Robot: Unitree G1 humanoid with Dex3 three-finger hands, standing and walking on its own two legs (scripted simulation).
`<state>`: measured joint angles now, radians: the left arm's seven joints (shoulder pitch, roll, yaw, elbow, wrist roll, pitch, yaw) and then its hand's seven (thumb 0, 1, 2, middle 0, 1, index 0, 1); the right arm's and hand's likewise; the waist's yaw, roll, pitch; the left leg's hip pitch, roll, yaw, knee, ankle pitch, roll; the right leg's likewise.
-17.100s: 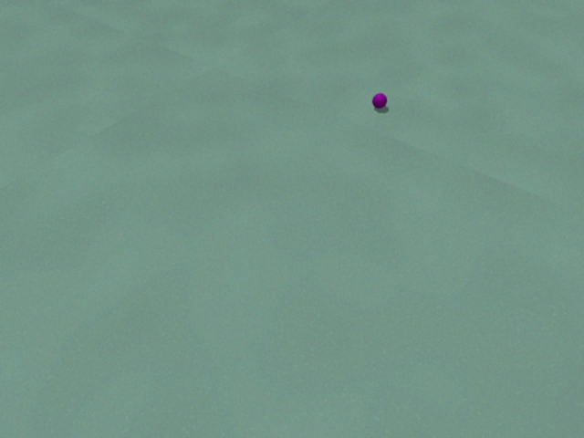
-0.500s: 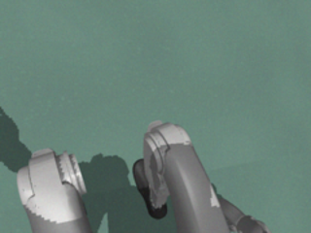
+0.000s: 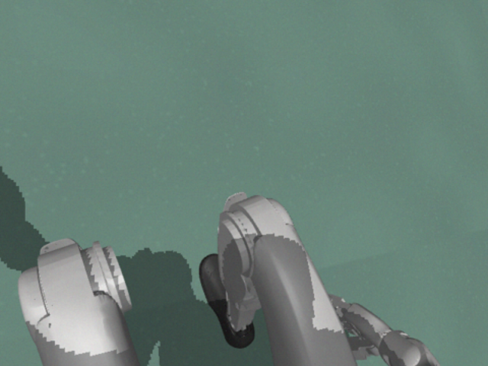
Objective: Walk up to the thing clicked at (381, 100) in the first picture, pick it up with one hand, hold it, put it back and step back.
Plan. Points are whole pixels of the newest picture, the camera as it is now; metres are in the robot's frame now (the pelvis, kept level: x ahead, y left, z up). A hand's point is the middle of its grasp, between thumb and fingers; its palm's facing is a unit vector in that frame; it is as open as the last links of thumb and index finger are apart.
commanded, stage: close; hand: left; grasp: from above
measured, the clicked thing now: out of the picture +0.41 +0.35 -0.25
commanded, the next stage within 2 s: settle in 1.02 s
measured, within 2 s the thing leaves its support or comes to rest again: leaves its support in 1.44 s
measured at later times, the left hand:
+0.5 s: hand out of the picture +0.38 +0.34 -0.24, palm faces -0.41 -0.15 -0.90, open 11.8 cm
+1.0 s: hand out of the picture +0.38 +0.35 -0.24, palm faces -0.44 -0.19 -0.88, open 10.6 cm
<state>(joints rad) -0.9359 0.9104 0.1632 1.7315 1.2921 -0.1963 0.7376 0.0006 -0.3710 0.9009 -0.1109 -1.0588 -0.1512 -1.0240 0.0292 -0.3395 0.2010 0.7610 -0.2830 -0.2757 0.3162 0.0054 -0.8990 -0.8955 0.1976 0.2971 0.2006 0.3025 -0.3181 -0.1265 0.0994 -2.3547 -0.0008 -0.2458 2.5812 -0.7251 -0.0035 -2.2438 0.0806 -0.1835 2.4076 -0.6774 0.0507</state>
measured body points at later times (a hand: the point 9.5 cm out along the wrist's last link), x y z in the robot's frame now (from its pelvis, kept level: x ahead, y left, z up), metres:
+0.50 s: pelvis +0.00 +0.00 +0.00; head +0.24 +0.13 +0.35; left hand +0.40 +0.34 -0.19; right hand +0.08 -0.26 -0.07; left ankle +0.06 +0.12 -0.26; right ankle +0.11 -0.12 -0.26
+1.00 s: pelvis +0.00 +0.00 +0.00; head +0.25 +0.13 +0.35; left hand +0.40 +0.35 -0.19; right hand +0.08 -0.26 -0.07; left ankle +0.06 +0.12 -0.26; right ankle +0.11 -0.12 -0.26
